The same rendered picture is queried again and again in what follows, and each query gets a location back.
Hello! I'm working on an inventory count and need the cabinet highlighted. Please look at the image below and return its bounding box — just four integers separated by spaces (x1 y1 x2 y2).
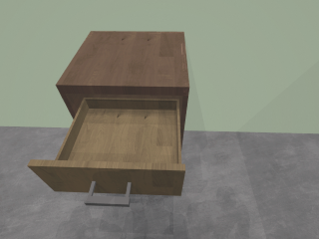
56 31 189 149

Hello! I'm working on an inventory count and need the handle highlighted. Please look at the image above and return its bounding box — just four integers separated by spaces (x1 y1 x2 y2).
84 181 132 207

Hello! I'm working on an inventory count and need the drawer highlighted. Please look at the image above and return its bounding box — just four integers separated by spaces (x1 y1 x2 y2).
27 98 185 196

